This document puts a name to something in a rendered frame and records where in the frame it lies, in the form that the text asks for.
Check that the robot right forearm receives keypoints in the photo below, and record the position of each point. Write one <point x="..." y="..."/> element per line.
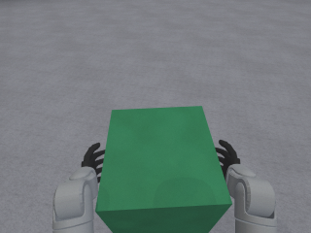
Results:
<point x="254" y="201"/>

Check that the carton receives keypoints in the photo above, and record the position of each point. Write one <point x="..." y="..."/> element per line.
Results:
<point x="161" y="173"/>

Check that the left robot hand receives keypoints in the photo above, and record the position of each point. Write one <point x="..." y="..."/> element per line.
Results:
<point x="89" y="159"/>

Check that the robot left forearm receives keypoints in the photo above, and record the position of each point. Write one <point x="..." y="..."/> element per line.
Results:
<point x="72" y="203"/>

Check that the right robot hand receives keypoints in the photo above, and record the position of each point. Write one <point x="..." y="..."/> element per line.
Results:
<point x="229" y="154"/>

